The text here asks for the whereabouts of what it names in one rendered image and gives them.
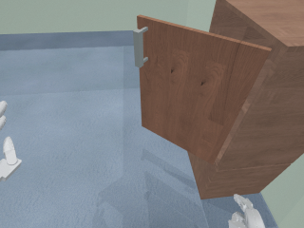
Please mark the left robot hand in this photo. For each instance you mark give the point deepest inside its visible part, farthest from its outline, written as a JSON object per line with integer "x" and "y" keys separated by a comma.
{"x": 10, "y": 163}

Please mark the right robot hand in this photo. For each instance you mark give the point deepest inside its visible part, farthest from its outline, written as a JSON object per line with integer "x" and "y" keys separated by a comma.
{"x": 251, "y": 217}

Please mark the cupboard door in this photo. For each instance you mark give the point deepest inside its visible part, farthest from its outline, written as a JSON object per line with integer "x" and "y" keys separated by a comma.
{"x": 194, "y": 84}

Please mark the handle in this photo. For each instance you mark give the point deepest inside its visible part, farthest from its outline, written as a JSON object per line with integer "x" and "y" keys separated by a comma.
{"x": 138, "y": 46}

